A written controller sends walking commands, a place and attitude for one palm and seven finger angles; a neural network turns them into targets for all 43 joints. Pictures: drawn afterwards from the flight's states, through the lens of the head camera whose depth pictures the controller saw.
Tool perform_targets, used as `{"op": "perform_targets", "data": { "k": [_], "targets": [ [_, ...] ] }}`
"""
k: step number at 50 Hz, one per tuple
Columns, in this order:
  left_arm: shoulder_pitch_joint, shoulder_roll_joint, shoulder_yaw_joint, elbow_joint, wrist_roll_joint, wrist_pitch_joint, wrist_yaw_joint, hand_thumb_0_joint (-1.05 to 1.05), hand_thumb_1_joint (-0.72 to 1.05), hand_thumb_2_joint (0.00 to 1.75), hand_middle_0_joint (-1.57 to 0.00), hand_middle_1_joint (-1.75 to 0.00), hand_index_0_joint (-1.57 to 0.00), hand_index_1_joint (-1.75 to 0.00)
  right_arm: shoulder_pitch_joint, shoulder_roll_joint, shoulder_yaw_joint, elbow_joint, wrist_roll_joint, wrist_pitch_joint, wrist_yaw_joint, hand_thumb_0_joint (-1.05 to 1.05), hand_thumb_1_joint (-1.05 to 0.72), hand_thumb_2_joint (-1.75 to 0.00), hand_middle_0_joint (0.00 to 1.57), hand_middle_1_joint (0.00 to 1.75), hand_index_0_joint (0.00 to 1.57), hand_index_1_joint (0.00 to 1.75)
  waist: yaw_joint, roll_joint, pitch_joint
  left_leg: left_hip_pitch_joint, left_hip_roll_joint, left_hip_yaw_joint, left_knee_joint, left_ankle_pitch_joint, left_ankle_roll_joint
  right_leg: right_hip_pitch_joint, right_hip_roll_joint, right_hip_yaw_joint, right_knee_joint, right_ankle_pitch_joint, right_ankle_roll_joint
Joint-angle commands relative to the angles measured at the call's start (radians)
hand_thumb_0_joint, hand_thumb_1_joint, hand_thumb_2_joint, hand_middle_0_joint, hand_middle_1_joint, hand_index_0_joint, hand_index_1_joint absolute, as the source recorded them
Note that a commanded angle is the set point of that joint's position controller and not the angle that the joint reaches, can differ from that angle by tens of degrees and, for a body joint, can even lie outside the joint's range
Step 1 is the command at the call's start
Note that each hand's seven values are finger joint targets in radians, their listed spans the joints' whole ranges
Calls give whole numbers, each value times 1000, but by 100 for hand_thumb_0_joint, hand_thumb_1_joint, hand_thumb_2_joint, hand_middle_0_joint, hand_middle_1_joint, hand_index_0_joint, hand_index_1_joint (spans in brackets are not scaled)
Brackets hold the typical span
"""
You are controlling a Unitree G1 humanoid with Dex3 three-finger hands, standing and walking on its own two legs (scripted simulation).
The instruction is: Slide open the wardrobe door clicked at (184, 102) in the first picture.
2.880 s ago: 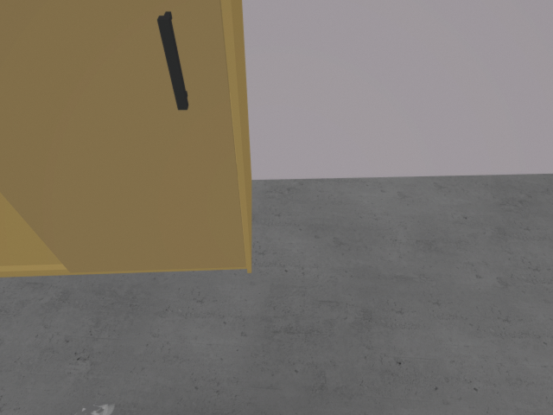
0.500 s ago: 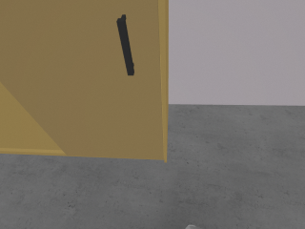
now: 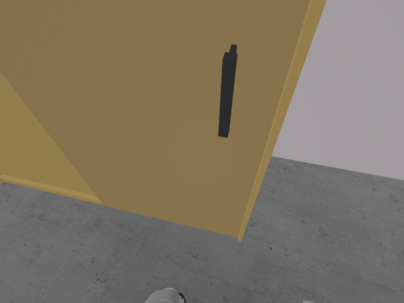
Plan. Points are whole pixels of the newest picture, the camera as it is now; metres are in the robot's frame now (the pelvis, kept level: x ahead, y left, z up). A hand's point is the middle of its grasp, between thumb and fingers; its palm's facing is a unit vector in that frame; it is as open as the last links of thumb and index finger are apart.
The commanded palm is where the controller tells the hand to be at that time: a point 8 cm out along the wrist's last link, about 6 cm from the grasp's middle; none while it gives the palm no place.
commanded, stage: come to a stop and stand still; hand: right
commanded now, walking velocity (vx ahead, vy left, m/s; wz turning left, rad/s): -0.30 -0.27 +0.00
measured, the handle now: (228, 95) +0.47 +0.01 +0.16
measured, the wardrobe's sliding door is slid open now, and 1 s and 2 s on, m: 0.00 0.00 0.00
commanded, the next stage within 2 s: look again from close up in 1.32 s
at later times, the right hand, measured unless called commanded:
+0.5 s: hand out of the picture +0.00 -0.26 -0.18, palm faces +0.11 +0.97 -0.21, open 7.3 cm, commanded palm none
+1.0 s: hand out of the picture -0.09 -0.20 -0.16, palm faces +0.04 +0.99 -0.16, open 7.3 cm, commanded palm none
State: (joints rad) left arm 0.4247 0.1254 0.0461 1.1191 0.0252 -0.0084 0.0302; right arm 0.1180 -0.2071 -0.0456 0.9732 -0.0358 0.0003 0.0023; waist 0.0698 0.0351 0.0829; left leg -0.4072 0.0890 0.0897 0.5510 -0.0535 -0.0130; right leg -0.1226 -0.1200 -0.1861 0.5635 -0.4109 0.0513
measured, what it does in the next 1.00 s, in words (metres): steps on the spot: right foot, then left foot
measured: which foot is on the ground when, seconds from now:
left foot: down 0.00-0.36, up 0.38-0.72, down 0.74-1.00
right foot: down 0.00-0.00, up 0.02-0.34, down 0.36-1.00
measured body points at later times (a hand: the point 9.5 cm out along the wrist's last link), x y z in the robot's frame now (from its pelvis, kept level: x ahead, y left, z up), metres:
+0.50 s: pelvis -0.04 -0.05 +0.01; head -0.04 -0.08 +0.46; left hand +0.04 +0.19 -0.12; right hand -0.01 -0.31 -0.16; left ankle -0.01 +0.11 -0.66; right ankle -0.05 -0.13 -0.73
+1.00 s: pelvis -0.07 -0.05 +0.02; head -0.08 -0.06 +0.47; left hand -0.09 +0.16 -0.15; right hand -0.09 -0.26 -0.15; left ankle -0.10 +0.06 -0.73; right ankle -0.05 -0.13 -0.73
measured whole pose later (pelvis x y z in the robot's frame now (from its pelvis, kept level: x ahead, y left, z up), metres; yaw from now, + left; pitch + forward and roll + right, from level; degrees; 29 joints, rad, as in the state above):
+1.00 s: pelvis -0.07 -0.05 +0.02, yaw -1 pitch -2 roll +0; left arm 0.30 0.12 0.00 1.18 0.01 0.01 0.03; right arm 0.31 -0.11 0.02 1.15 -0.02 0.00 -0.05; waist 0.01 0.01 0.00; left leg -0.12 0.02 0.03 0.41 -0.26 0.00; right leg -0.18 0.04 -0.11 0.36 -0.16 -0.07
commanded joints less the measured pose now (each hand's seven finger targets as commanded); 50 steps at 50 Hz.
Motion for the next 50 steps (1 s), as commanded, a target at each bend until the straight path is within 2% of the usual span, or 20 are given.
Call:
{"op": "perform_targets", "data": {
  "k": [1,2,6,8,13,15,16,17,18,19,20,22,24,28,32,35,37,40,44,50],
  "targets": [
    [64,95,39,-70,-25,17,10,0,90,90,-20,-30,-20,-30,236,-206,-54,12,12,-28,-36,0,-90,-90,20,30,20,30,-97,130,-299,437,382,-266,-47,1063,196,-265,94,159,527,-275,-29],
    [56,87,38,-72,-24,21,9,0,90,90,-20,-30,-20,-30,190,-207,-61,0,10,-26,-42,0,-90,-90,20,30,20,30,-96,250,-314,424,373,-294,-61,959,216,-301,94,194,622,-257,-27],
    [-44,109,45,-87,-10,61,-2,0,90,90,-20,-30,-20,-30,53,-147,-55,-40,12,3,-64,0,-90,-90,20,30,20,30,-73,86,-198,217,306,-189,-128,511,197,-333,75,220,702,-90,0],
    [-60,100,43,-102,-2,74,-11,0,90,90,-20,-30,-20,-30,28,-143,-55,-55,6,5,-67,0,-90,-90,20,30,20,30,-66,124,-173,129,294,-182,-173,332,185,-313,82,207,663,-58,6],
    [-63,84,36,-134,-4,53,-25,0,90,90,-20,-30,-20,-30,11,-154,-61,-79,-11,22,-56,0,-90,-90,20,30,20,30,-68,191,-163,79,251,-198,-231,-107,161,-208,89,151,343,-74,-20],
    [-18,90,32,-129,-7,40,-24,0,90,90,-20,-30,-20,-30,5,-157,-60,-85,-6,33,-47,0,-90,-90,20,30,20,30,-43,185,-152,27,212,-184,-212,-224,126,-108,104,110,127,0,-32],
    [17,89,31,-120,-8,37,-22,0,90,90,-20,-30,-20,-30,4,-145,-57,-81,-1,39,-45,0,-90,-90,20,30,20,30,-23,147,-136,-41,182,-160,-166,-328,93,-12,107,97,-28,85,-34],
    [16,135,33,-128,-4,30,-22,0,90,90,-20,-30,-20,-30,25,-105,-45,-90,11,49,-38,0,-90,-90,20,30,20,30,-24,-25,-89,-125,104,-107,-43,-425,50,-16,59,190,-164,34,-48],
    [-32,215,49,-165,10,25,-21,0,90,90,-20,-30,-20,-30,40,-38,-38,-108,21,57,-33,0,-90,-90,20,30,20,30,-24,-343,-18,-202,-34,-4,204,-474,-12,-157,-159,491,-358,-103,-122],
    [-127,262,53,-204,12,26,-8,0,90,90,-20,-30,-20,-30,0,-50,-37,-107,14,70,-37,0,-90,-90,20,30,20,30,-17,-396,36,-156,-65,-99,383,-470,-17,-355,-237,597,-447,-127,-165],
    [-201,239,44,-213,15,28,1,0,90,90,-20,-30,-20,-30,18,-66,-50,-88,8,73,-35,0,-90,-90,20,30,20,30,-56,-288,56,-114,-68,-171,502,-394,-2,-421,-192,523,-444,-157,-159],
    [-295,192,23,-230,10,14,6,0,90,90,-20,-30,-20,-30,151,-69,-52,-32,2,61,-24,0,-90,-90,20,30,20,30,-122,-180,27,-114,-78,-154,604,-313,-9,-339,-109,368,-371,-9,-163],
    [-244,172,13,-205,0,0,8,0,90,90,-20,-30,-20,-30,184,-63,-37,-3,6,47,-25,0,-90,-90,20,30,20,30,-104,-149,-31,-118,-69,-136,551,-279,-23,-173,-64,305,-328,183,-162],
    [-138,153,11,-144,-9,-9,21,0,90,90,-20,-30,-20,-30,162,-37,-9,11,13,34,-30,0,-90,-90,20,30,20,30,-57,-142,-85,-74,-42,-100,293,-357,-33,72,-113,332,-286,498,-220],
    [-104,160,7,-92,-12,-7,20,0,90,90,-20,-30,-20,-30,182,-24,11,56,21,28,-37,0,-90,-90,20,30,20,30,-46,-159,-111,75,-41,-85,51,-370,-18,106,-124,353,-273,629,-219],
    [-124,149,-1,-66,-23,-12,15,0,90,90,-20,-30,-20,-30,281,-21,22,122,22,10,-47,0,-90,-90,20,30,20,30,-85,-94,-139,230,-21,-89,-212,-141,-6,67,-71,313,-223,577,-157],
    [-119,108,-11,-48,-33,-15,6,0,90,90,-20,-30,-20,-30,267,-43,29,145,24,-5,-54,0,-90,-90,20,30,20,30,-63,-36,-87,282,58,-155,-219,-3,29,-28,-7,267,-241,423,-85],
    [-110,118,-19,-12,-23,-11,5,0,90,90,-20,-30,-20,-30,248,-16,39,159,27,-17,-54,0,-90,-90,20,30,20,30,-55,91,-64,212,47,-166,-210,-7,41,28,10,237,-246,402,-87],
    [-100,106,-27,21,-20,-8,3,0,90,90,-20,-30,-20,-30,252,-2,41,163,27,-8,-54,0,-90,-90,20,30,20,30,-62,3,0,175,31,-158,-235,-173,35,-9,11,246,-302,230,-88],
    [-71,84,-27,40,-15,1,3,0,90,90,-20,-30,-20,-30,271,11,42,166,26,-5,-53,0,-90,-90,20,30,20,30,-67,-33,60,141,20,-158,-249,-252,39,-80,15,257,-326,101,-85]
  ]
}}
